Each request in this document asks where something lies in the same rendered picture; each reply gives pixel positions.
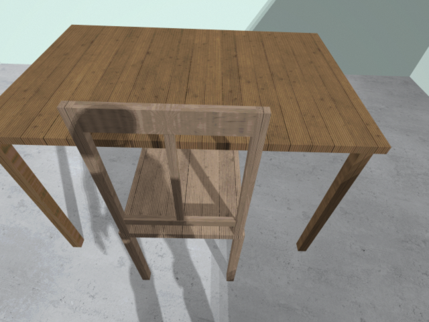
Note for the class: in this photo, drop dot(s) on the table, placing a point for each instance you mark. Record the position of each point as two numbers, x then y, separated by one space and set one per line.
313 106

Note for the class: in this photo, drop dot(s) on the chair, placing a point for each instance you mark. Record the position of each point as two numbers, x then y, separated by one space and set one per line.
176 193

